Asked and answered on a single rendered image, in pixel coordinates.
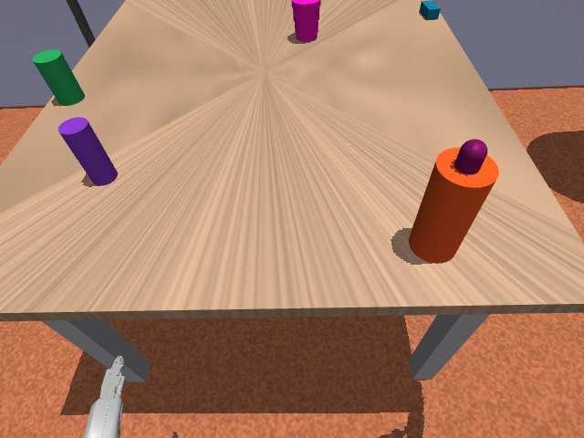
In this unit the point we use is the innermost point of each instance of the table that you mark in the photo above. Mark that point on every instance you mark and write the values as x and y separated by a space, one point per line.
264 177

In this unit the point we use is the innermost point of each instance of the left robot hand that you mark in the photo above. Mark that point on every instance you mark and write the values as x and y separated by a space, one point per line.
105 413

